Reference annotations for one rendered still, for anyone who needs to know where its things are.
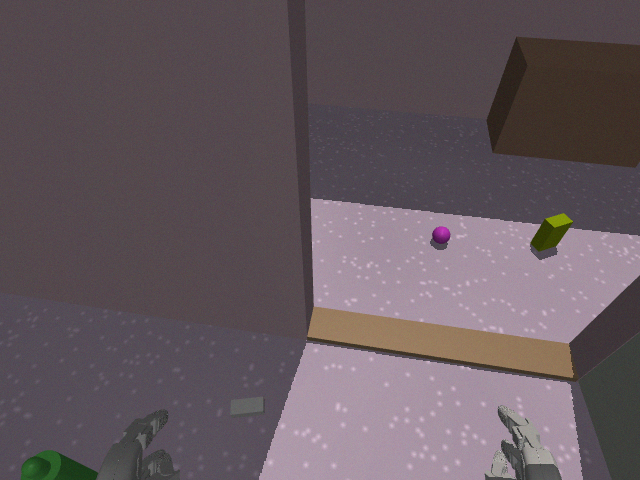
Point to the right robot hand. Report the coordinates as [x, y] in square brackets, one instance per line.
[529, 459]

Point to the left robot hand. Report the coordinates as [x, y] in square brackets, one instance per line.
[124, 460]

